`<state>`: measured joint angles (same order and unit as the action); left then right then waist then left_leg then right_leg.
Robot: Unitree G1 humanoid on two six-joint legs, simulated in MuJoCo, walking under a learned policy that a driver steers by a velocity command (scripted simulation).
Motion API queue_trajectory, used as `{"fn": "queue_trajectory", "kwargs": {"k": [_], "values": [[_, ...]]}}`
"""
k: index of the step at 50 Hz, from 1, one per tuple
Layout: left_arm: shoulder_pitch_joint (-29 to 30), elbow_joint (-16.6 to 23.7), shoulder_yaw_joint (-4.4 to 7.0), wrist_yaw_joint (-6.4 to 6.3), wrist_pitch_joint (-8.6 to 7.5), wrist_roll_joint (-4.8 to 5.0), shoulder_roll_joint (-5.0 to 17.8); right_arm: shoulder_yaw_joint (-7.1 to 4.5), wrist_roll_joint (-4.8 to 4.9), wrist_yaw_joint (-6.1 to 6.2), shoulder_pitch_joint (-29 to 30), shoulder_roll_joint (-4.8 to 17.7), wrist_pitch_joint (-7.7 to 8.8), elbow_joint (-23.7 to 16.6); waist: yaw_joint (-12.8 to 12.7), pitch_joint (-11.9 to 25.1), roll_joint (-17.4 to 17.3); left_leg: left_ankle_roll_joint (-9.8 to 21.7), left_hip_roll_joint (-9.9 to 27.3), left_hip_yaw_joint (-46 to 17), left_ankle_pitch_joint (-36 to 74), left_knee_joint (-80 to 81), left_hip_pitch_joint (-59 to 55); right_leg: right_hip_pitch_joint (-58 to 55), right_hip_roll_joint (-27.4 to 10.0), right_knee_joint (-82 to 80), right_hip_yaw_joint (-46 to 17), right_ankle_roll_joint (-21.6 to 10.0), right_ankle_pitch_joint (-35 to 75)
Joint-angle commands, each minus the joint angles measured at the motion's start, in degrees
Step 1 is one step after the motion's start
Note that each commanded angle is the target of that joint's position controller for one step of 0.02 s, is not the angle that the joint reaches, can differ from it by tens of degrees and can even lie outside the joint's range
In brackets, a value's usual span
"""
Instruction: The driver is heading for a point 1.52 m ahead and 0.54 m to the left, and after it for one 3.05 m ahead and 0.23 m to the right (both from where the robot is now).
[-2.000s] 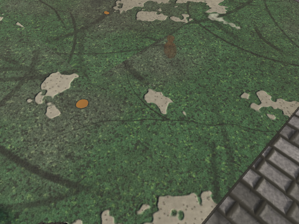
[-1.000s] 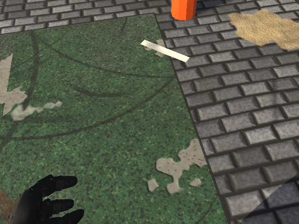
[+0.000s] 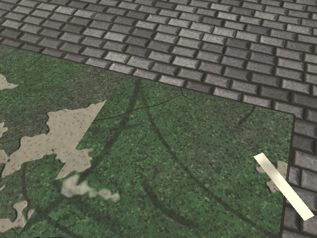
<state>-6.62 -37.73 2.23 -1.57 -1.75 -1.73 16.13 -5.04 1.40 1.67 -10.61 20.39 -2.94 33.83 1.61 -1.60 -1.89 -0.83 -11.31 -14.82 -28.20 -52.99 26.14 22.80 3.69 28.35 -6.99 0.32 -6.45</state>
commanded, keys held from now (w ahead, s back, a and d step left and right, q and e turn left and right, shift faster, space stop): q+shift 0.52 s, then shift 0.48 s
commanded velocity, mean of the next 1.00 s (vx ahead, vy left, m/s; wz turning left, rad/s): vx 0.01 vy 0.00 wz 0.71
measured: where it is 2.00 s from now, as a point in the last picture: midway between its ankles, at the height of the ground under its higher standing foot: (156, 210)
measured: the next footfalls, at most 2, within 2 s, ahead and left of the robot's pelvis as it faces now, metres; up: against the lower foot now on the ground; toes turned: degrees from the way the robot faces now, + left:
left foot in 0.40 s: -0.02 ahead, +0.13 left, +0.00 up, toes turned +34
right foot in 0.84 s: +0.15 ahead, -0.05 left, +0.00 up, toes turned +41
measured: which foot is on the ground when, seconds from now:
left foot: up 0.00-0.38, down 0.40-1.00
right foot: down 0.00-0.40, up 0.42-0.82, down 0.84-1.00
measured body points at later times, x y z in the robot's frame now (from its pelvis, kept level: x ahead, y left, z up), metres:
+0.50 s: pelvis +0.00 +0.01 +0.00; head +0.03 +0.06 +0.45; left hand +0.01 +0.35 -0.11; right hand +0.27 -0.18 -0.07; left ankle -0.04 +0.11 -0.73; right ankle +0.08 -0.12 -0.68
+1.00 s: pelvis +0.04 +0.01 +0.00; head +0.07 +0.01 +0.45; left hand +0.00 +0.30 -0.09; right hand +0.34 -0.08 -0.10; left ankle -0.05 +0.11 -0.73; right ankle +0.12 -0.08 -0.73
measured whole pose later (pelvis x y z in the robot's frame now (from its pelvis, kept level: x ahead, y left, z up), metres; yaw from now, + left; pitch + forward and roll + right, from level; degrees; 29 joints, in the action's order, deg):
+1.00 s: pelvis +0.04 +0.01 +0.00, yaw +41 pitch +1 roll +0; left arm -9.1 -40.9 2.0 -0.3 -0.8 -0.7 13.0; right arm -2.6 -0.7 1.3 -9.4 15.5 -2.5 37.8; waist 0.0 -1.1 -2.4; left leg -2.4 -1.7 -7.2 -17.8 -32.5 14.9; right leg 15.2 0.6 30.6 0.4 -0.8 -16.0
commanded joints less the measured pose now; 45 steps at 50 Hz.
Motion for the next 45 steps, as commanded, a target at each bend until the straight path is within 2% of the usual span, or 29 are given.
{"fn": "queue_trajectory", "kwargs": {"k": [1, 2, 3, 5, 7, 10, 15, 17, 19, 20, 21, 22, 23, 24, 25, 26, 27, 28, 30, 32, 36, 38, 40, 41, 42, 43, 44, 45], "values": [[3.27, 6.10, 2.07, -1.13, 0.55, 0.23, 5.83, -2.67, 0.15, -0.03, -5.71, 9.01, -0.43, -1.59, 0.56, 6.17, 7.61, -3.81, 8.07, 4.65, 2.11, -18.61, 11.12, -13.75, -18.48, -9.79, -15.67, -10.75, -0.70], [4.32, 6.30, 1.99, -1.55, 1.00, 0.57, 5.97, -2.36, -0.04, 0.10, -6.43, 7.87, -0.93, -1.60, 0.48, 4.56, 7.37, -4.43, 8.59, 6.72, 4.47, -21.99, 11.44, -11.22, -17.05, -10.42, -11.82, -10.38, 0.27], [4.24, 6.11, 1.84, -1.90, 1.29, 0.42, 5.95, -1.88, 0.02, 0.04, -6.23, 6.41, -1.06, -1.96, 0.30, 3.54, 7.59, -4.83, 9.55, 9.07, 6.10, -22.83, 11.35, -9.66, -15.87, -11.27, -8.13, -10.42, 2.14], [2.24, 5.16, 2.00, -2.30, 1.76, -0.05, 6.05, -1.11, 0.26, 0.12, -4.19, 4.16, -0.83, -3.20, -1.21, 3.90, 9.22, -5.55, 11.52, 12.20, 8.30, -19.70, 12.45, -11.96, -14.98, -12.00, -3.19, -11.18, 4.92], [0.00, 4.17, 2.49, -2.39, 2.07, -0.23, 6.74, -0.87, 0.32, 0.03, -1.78, 3.54, -0.55, -4.34, -2.96, 5.26, 10.06, -6.29, 13.88, 12.73, 8.66, -15.99, 13.59, -16.24, -16.96, -12.31, -1.66, -12.76, 6.24], [-0.39, 3.15, 3.43, -1.97, 2.17, 0.07, 8.20, -0.71, -0.02, -0.42, -0.64, 2.81, -0.42, -5.00, -3.49, 6.70, 10.44, -6.23, 16.30, 13.24, 8.41, -10.08, 11.73, -18.67, -19.64, -12.61, 0.88, -13.83, 6.28], [2.01, 2.23, 4.80, -0.55, 1.94, 0.92, 10.11, -0.79, -0.18, -1.53, -0.72, 2.02, -1.08, -4.54, -2.67, 6.86, 11.30, -3.20, 16.51, 17.17, 8.85, 2.89, 0.94, -14.99, -21.46, -12.36, 8.07, -12.26, 4.50], [1.72, 1.48, 5.28, 0.19, 1.62, 1.73, 10.58, -1.19, -0.09, -2.13, -0.74, 2.37, -1.73, -4.56, -2.31, 6.87, 11.34, -1.39, 16.06, 18.45, 8.34, 8.81, -2.40, -15.48, -22.81, -10.67, 9.62, -11.09, 4.87], [2.15, 0.76, 5.50, 0.61, 1.52, 2.81, 10.22, -1.90, 0.05, -2.54, -3.57, 2.41, -2.26, -3.51, 0.00, 7.57, 9.99, 1.46, 14.32, 20.10, 12.67, 19.12, -9.20, -14.27, -22.73, -5.63, 12.56, -7.71, 3.49], [0.07, -0.46, 5.26, 0.82, 1.65, 3.12, 8.39, -2.81, -0.03, -2.11, -7.22, 3.82, -2.33, -1.97, 1.09, 7.46, 6.93, 3.78, 12.65, 18.69, 16.33, 24.64, -15.79, -9.82, -20.44, 0.32, 15.19, -4.16, -0.25], [-1.73, -0.91, 4.68, 1.26, 1.91, 2.28, 5.74, -4.58, 0.03, -1.16, -11.27, 9.05, -2.07, -1.14, 1.58, 5.14, -5.60, 8.40, 19.61, 5.41, 31.25, 31.50, -24.27, 2.89, -14.66, 14.66, 20.02, 1.29, -14.05], [0.97, 4.02, 3.74, 1.07, 1.83, 0.04, 3.60, -5.54, -0.89, -0.51, -9.33, 16.62, -1.09, -3.29, -1.14, 4.43, -20.66, 19.19, 32.11, -18.07, 41.93, 31.69, -28.09, 22.16, -5.87, 29.65, 16.57, 6.06, -32.22], [8.12, 5.48, 4.35, 0.30, 1.40, -0.21, 6.07, -5.10, -2.96, -1.11, -8.05, 13.29, 0.85, -4.29, 3.49, 7.92, -12.19, 21.63, 31.98, -17.73, 35.44, 34.21, -24.48, 23.17, -4.85, 37.82, 5.45, 4.70, -30.53], [9.28, 5.69, 4.64, -0.15, 1.29, 0.96, 6.79, -4.35, -3.00, -1.12, -5.87, 11.78, 2.10, -3.67, 1.72, 6.22, -9.69, 18.59, 29.06, -13.66, 30.14, 35.35, -22.53, 23.02, -5.16, 38.62, 3.04, 2.81, -24.86], [7.15, 4.37, 4.96, -0.73, 1.25, 1.14, 7.07, -3.94, -1.65, -0.69, -2.33, 10.09, 2.48, -3.87, -0.53, 5.23, -6.69, 15.29, 26.38, -10.25, 27.85, 34.61, -21.28, 22.63, -5.87, 37.54, 2.00, 2.08, -19.44], [5.39, 3.49, 5.27, -1.15, 1.26, 0.62, 7.95, -3.14, -0.43, -0.26, 0.35, 8.05, 2.22, -4.36, -1.78, 5.46, -6.14, 13.58, 25.15, -8.10, 29.52, 33.52, -20.01, 21.37, -5.87, 36.21, 1.70, 2.20, -16.25], [3.48, 2.50, 5.33, -0.98, 1.23, 0.36, 7.86, -2.40, -0.43, 0.27, 2.29, 6.66, 1.93, -4.93, -2.87, 6.80, -6.71, 12.92, 23.72, -5.22, 33.70, 32.44, -18.10, 18.01, -5.07, 36.90, 2.48, 2.76, -13.51], [2.03, 1.66, 5.18, -0.63, 1.15, 0.57, 7.41, -1.88, -0.86, 0.61, 2.56, 5.64, 1.73, -5.10, -3.08, 8.44, -6.48, 12.69, 22.73, -3.59, 36.57, 31.62, -17.64, 15.60, -4.30, 36.94, 3.21, 3.30, -11.59], [1.55, 0.93, 4.45, -0.08, 1.24, 1.22, 5.84, -1.51, -1.25, 0.90, 1.33, 5.24, 1.65, -4.33, -2.37, 9.59, -5.33, 12.28, 21.55, -1.83, 39.51, 30.13, -18.01, 12.91, -3.64, 32.16, 4.09, 4.13, -9.51], [2.96, 1.29, 3.56, 0.37, 1.44, 1.50, 4.33, -1.45, -1.22, 0.98, 0.27, 5.67, 1.45, -3.54, -1.21, 9.18, -5.91, 12.08, 20.96, -1.89, 38.69, 29.04, -18.14, 10.64, -3.52, 25.68, 4.32, 4.54, -8.96], [3.16, 1.68, 3.17, 1.22, 1.65, 1.95, 5.07, -1.07, -1.87, 0.20, 0.85, 6.16, 0.96, -3.17, 0.10, 7.62, -7.88, 13.48, 22.22, -5.61, 36.72, 27.94, -14.90, 4.42, -3.69, 18.48, 4.72, 3.84, -12.56], [2.67, 1.86, 3.13, 1.49, 1.49, 2.10, 5.41, -0.68, -1.72, -0.25, 1.41, 5.70, 0.86, -2.83, 0.32, 6.79, -8.01, 13.75, 22.45, -7.77, 37.85, 26.93, -14.31, 1.94, -3.68, 15.06, 4.94, 3.15, -14.17], [0.92, 1.64, 2.96, 1.86, 1.02, 2.15, 4.80, -0.17, -1.14, -0.39, 2.97, 4.70, 0.86, -2.53, -1.12, 6.21, -7.67, 12.70, 21.15, -8.87, 36.79, 25.48, -13.75, -2.54, -3.62, 6.70, 5.45, 2.03, -10.96], [-0.80, 1.21, 2.79, 2.04, 0.63, 1.83, 4.07, 0.26, -0.74, -0.34, 3.83, 3.64, 0.94, -2.36, -2.79, 5.95, -6.93, 10.87, 19.42, -8.54, 33.03, 24.90, -12.12, -7.71, -3.68, -2.06, 5.77, 1.10, -3.01], [-1.33, 1.47, 2.84, 1.94, 0.27, 0.71, 5.22, 0.77, -1.24, -0.27, 1.93, 1.79, 1.30, -1.85, -2.41, 6.41, -3.94, 7.75, 16.74, -7.32, 25.98, 23.54, -9.73, -13.20, -7.14, -5.59, 2.27, -0.19, 6.49], [-1.24, 2.35, 3.61, 1.59, 0.16, -0.39, 10.18, 1.20, -2.66, -0.30, -2.34, 0.10, 1.78, -1.67, 1.16, 8.16, 8.22, 3.80, 10.28, -0.90, 12.16, 15.46, -6.38, -17.56, -16.68, -5.49, -6.99, -4.39, 21.61], [0.11, 1.37, 2.69, 1.60, 0.08, -0.90, 7.64, 0.78, -2.32, -0.09, -2.07, 1.20, 2.03, -1.45, 1.95, 7.10, 15.23, 0.39, 7.78, 3.92, 0.83, 13.96, -5.51, -12.75, -22.11, -7.30, -13.82, -13.41, 22.66], [1.64, 1.88, 1.91, 1.64, -0.17, -0.23, 5.01, 0.12, -2.34, 0.22, -0.83, 3.67, 1.98, -0.82, 0.82, 5.92, 13.23, -1.36, 9.65, 5.55, -0.13, 12.15, -6.74, -11.41, -21.91, -8.29, -13.51, -15.15, 18.39]]}}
